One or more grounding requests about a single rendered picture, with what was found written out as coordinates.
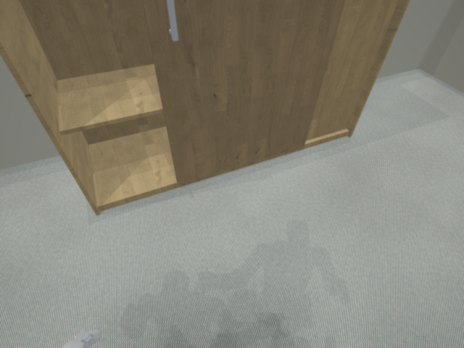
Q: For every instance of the wardrobe door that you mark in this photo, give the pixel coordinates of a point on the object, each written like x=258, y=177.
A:
x=242, y=81
x=360, y=32

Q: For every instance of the robot left hand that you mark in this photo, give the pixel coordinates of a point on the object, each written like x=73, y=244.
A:
x=84, y=339

